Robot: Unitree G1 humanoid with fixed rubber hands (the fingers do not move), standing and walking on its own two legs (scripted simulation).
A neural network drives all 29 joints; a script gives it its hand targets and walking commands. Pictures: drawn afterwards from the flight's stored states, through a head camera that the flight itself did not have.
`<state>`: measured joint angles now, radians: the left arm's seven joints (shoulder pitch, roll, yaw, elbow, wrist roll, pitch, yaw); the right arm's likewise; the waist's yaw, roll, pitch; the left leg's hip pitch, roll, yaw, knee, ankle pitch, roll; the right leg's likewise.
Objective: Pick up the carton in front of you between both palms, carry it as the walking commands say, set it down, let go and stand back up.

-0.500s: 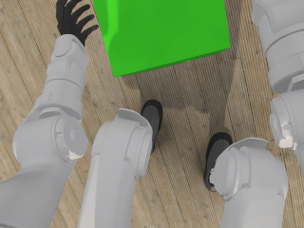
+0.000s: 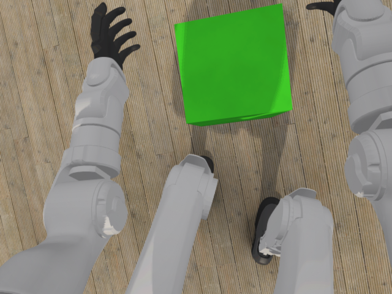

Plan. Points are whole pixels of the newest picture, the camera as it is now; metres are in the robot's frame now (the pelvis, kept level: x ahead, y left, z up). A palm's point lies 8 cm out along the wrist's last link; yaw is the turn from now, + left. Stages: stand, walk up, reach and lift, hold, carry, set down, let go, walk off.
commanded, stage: set down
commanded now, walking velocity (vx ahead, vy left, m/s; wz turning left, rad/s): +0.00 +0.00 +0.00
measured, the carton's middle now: (231, 80) +0.51 +0.10 -0.33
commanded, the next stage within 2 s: let go in 0.58 s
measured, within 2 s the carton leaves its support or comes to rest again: neither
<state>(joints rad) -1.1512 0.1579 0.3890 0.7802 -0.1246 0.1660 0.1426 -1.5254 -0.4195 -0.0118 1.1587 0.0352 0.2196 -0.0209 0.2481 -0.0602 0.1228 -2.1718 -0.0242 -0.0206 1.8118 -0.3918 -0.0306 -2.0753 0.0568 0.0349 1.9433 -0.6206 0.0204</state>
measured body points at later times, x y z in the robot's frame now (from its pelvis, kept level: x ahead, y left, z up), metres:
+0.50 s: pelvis +0.03 -0.01 +0.13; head +0.34 +0.01 +0.45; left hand +0.46 +0.30 +0.03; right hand +0.62 -0.06 +0.03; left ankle +0.15 +0.12 -0.42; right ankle +0.08 -0.12 -0.42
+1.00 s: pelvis +0.07 +0.02 +0.25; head +0.30 +0.02 +0.64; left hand +0.39 +0.28 +0.15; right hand +0.48 -0.12 +0.14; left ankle +0.15 +0.12 -0.42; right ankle +0.08 -0.12 -0.42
